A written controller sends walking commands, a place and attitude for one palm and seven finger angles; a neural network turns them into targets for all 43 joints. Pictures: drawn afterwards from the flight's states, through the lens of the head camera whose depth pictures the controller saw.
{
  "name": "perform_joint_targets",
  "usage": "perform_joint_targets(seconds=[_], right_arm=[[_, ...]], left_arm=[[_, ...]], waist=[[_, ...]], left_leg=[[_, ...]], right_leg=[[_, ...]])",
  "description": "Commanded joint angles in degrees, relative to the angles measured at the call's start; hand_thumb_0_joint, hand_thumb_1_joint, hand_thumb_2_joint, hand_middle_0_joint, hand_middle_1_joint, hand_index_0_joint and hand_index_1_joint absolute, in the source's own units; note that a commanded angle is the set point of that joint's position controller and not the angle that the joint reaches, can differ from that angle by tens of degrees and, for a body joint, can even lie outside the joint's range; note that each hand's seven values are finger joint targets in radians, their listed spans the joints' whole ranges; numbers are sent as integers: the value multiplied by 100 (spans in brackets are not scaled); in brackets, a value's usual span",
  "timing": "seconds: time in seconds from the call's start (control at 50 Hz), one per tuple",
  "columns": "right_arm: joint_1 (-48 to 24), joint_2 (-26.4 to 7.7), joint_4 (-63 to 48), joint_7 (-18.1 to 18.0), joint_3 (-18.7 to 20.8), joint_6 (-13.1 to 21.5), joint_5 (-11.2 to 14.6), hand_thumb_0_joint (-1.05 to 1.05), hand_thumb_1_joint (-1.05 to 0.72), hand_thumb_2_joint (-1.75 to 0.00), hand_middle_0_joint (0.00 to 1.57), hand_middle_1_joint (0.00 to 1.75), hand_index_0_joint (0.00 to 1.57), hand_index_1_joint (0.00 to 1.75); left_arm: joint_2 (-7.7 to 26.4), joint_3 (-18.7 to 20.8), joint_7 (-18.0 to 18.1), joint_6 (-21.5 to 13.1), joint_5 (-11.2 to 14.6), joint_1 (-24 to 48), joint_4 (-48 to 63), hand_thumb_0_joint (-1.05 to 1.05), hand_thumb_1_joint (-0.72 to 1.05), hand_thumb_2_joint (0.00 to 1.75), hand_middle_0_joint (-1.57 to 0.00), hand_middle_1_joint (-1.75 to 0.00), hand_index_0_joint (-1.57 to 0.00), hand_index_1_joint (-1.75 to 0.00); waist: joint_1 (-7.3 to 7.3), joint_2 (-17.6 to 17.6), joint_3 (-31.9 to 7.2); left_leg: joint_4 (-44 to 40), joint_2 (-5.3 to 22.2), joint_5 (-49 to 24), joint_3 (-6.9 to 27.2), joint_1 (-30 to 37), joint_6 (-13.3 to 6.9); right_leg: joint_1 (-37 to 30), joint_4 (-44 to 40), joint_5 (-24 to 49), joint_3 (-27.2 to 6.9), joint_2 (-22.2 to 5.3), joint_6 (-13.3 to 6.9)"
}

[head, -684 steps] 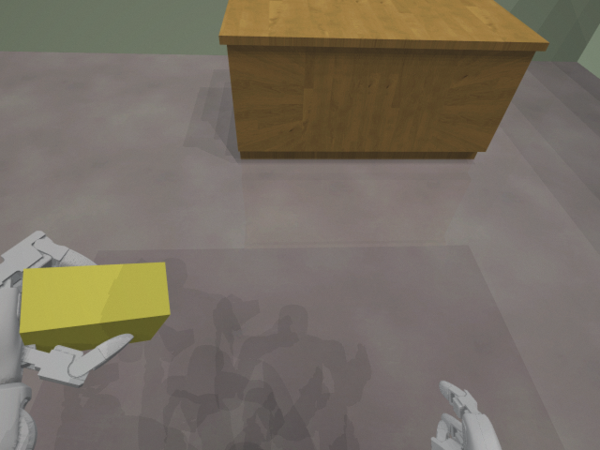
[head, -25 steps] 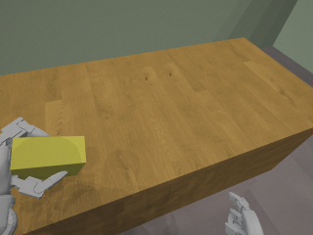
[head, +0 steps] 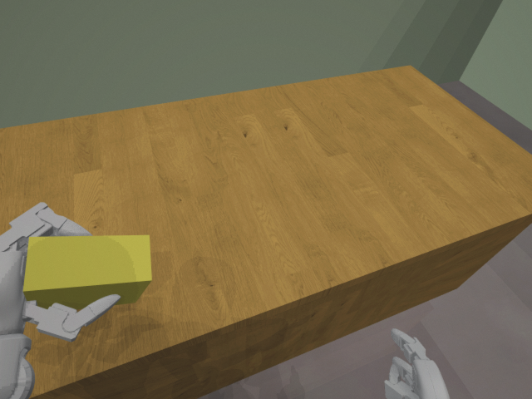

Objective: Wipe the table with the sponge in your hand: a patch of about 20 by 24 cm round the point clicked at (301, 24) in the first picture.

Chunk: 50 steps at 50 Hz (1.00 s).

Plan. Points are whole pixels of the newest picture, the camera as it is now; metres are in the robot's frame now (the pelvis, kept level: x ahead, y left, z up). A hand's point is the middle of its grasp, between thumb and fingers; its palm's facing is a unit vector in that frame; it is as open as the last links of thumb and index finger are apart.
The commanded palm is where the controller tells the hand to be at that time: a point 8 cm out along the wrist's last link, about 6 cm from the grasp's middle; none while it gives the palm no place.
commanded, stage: look again from close up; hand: left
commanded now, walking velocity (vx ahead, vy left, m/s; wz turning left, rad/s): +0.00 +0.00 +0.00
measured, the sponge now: (107, 273) +0.23 +0.22 +0.12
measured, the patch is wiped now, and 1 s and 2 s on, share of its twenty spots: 0.00 0.00 0.00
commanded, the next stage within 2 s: shuffle to correct the standing spot in 0.12 s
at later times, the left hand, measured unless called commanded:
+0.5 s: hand (74, 264) +0.22 +0.24 +0.15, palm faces +0.38 -0.86 -0.36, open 9.8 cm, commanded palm +0.16 +0.27 +0.17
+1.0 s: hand (146, 268) +0.22 +0.16 +0.15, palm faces +0.32 -0.86 -0.40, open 9.8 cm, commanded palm +0.17 +0.20 +0.17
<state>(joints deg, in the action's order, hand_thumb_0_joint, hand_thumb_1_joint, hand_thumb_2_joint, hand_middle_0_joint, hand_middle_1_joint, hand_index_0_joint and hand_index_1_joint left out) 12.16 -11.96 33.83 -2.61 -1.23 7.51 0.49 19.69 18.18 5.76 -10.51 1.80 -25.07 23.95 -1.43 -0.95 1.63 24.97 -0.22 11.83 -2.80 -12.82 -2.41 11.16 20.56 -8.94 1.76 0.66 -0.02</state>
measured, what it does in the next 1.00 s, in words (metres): shifts its weight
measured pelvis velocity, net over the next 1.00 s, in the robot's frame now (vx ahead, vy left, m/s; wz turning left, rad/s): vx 0.00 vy -0.08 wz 0.00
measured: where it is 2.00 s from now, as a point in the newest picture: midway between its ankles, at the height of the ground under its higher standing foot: outside the picture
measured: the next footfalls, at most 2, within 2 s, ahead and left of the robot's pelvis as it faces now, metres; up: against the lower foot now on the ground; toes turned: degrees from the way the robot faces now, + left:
none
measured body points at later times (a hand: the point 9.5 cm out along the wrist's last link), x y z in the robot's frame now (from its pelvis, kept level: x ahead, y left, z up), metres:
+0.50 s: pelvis +0.00 -0.01 +0.00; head +0.01 +0.01 +0.45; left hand +0.19 +0.28 +0.17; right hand +0.17 -0.22 -0.07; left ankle +0.02 +0.09 -0.74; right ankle +0.02 -0.12 -0.74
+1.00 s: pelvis +0.00 -0.08 -0.01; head +0.02 -0.07 +0.44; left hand +0.20 +0.21 +0.18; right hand +0.18 -0.32 -0.08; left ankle +0.02 +0.09 -0.74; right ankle +0.02 -0.12 -0.74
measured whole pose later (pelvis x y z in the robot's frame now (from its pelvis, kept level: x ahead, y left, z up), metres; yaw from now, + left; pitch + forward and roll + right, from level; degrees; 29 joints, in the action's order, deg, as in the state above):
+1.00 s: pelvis +0.00 -0.08 -0.01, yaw +0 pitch +1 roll -1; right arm 11.9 -13.0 32.8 -2.3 1.3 5.6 0.9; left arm 22.0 20.4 4.5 -8.4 4.9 -27.4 28.8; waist 0.0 0.1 0.7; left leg 29.8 5.4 14.4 -0.4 -16.6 1.7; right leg 15.0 25.1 -11.7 4.1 6.3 -6.2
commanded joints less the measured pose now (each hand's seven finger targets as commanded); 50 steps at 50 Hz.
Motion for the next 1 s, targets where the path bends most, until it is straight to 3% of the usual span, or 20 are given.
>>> perform_joint_targets(seconds=[0.0,0.02,0.1,0.12,0.2,0.22,0.28,0.3,0.32,0.38,0.4,0.42,0.5,0.52,0.6,0.7,0.84,0.9,0.92,0.98], right_arm=[[-568,-690,-913,-95,304,354,3,0,-90,-90,20,30,20,30],[-528,-665,-915,-83,280,341,-14,0,-90,-90,20,30,20,30],[-534,-666,-902,-79,294,330,5,0,-90,-90,20,30,20,30],[-481,-670,-891,-70,274,317,-20,0,-90,-90,20,30,20,30],[-504,-669,-905,-75,284,315,11,0,-90,-90,20,30,20,30],[-463,-666,-903,-70,263,304,-13,0,-90,-90,20,30,20,30],[-475,-662,-948,-73,297,296,-1,0,-90,-90,20,30,20,30],[-553,-644,-928,-80,278,299,0,0,-90,-90,20,30,20,30],[-525,-640,-929,-69,268,292,-17,0,-90,-90,20,30,20,30],[-491,-628,-973,-38,315,288,-16,0,-90,-90,20,30,20,30],[-566,-611,-970,-31,314,294,-4,0,-90,-90,20,30,20,30],[-528,-614,-968,-20,302,280,-36,0,-90,-90,20,30,20,30],[-517,-601,-994,49,361,291,1,0,-90,-90,20,30,20,30],[-505,-611,-1004,55,346,278,-27,0,-90,-90,20,30,20,30],[-499,-623,-1014,55,409,260,-6,0,-90,-90,20,30,20,30],[-497,-654,-1035,18,468,221,20,0,-90,-90,20,30,20,30],[-468,-680,-1030,-38,505,176,29,0,-90,-90,20,30,20,30],[-532,-686,-999,-46,511,136,57,0,-90,-90,20,30,20,30],[-495,-670,-989,-40,494,122,43,0,-90,-90,20,30,20,30],[-524,-662,-1011,-38,454,113,71,0,-90,-90,20,30,20,30]], left_arm=[[1278,878,150,-466,82,622,1717,0,10,130,-120,-160,-120,-160],[1060,710,126,-487,103,545,1603,0,10,130,-120,-160,-120,-160],[1147,839,133,-472,84,453,1488,0,10,130,-120,-160,-120,-160],[953,672,102,-495,97,440,1423,0,10,130,-120,-160,-120,-160],[1039,745,94,-445,81,426,1292,0,10,130,-120,-160,-120,-160],[860,574,63,-462,101,469,1246,0,10,130,-120,-160,-120,-160],[927,596,55,-460,94,689,1336,0,10,130,-120,-160,-120,-160],[1100,729,69,-469,79,823,1456,0,10,130,-120,-160,-120,-160],[912,572,42,-492,94,831,1382,0,10,130,-120,-160,-120,-160],[991,653,53,-483,85,889,1438,0,10,130,-120,-160,-120,-160],[1147,776,63,-485,75,954,1608,0,10,130,-120,-160,-120,-160],[998,672,44,-500,106,865,1516,0,10,130,-120,-160,-120,-160],[1138,824,38,-483,119,692,1682,0,10,130,-120,-160,-120,-160],[1008,715,15,-491,151,616,1628,0,10,130,-120,-160,-120,-160],[1217,942,-4,-423,195,406,1674,0,10,130,-120,-160,-120,-160],[1231,991,-48,-320,307,246,1673,0,10,130,-120,-160,-120,-160],[1210,935,-30,-203,391,239,1745,0,10,130,-120,-160,-120,-160],[1386,1097,14,-139,401,169,1768,0,10,130,-120,-160,-120,-160],[1210,946,2,-152,410,173,1754,0,10,130,-120,-160,-120,-160],[1259,1024,51,-154,388,66,1634,0,10,130,-120,-160,-120,-160]], waist=[[42,552,-824],[44,524,-792],[54,645,-718],[55,567,-724],[59,488,-725],[63,358,-702],[69,426,-654],[72,566,-619],[71,577,-581],[58,641,-625],[67,718,-664],[62,711,-671],[81,807,-791],[72,767,-786],[95,736,-826],[118,493,-949],[141,180,-954],[153,39,-856],[174,34,-871],[139,104,-848]], left_leg=[[-537,492,-356,698,116,136],[-576,509,-254,693,71,130],[-666,545,-142,727,54,164],[-688,560,-147,733,19,152],[-747,597,-209,752,32,183],[-806,629,-196,800,33,195],[-908,761,-198,869,71,250],[-991,799,-211,927,75,297],[-1070,863,-43,931,32,283],[-1053,969,184,964,-87,221],[-996,953,97,902,25,218],[-983,960,124,899,-66,188],[-757,927,-264,854,29,223],[-724,942,-208,827,-14,185],[-469,923,-470,781,60,190],[-125,850,-659,638,215,174],[294,654,-129,443,138,159],[514,570,42,321,170,143],[554,556,27,314,138,132],[579,477,102,332,72,106]], right_leg=[[-375,-202,576,-562,-438,-136],[-361,-208,453,-504,-433,-136],[-308,-208,372,-519,-400,-143],[-318,-194,371,-459,-374,-137],[-346,-173,426,-439,-373,-112],[-300,-170,350,-386,-330,-109],[-244,-87,268,-367,-281,-88],[-214,-36,225,-320,-242,-69],[-180,15,123,-270,-211,-54],[-290,100,78,-296,-229,-58],[-240,84,120,-278,-223,-57],[-288,62,128,-238,-218,-52],[-292,65,287,-262,-233,-107],[-278,35,267,-254,-235,-98],[-171,4,480,-371,-275,-151],[-28,-40,775,-558,-354,-212],[241,-200,468,-865,-568,-244],[438,-432,279,-1033,-693,-172],[432,-426,265,-1003,-725,-164],[396,-615,73,-1164,-782,54]])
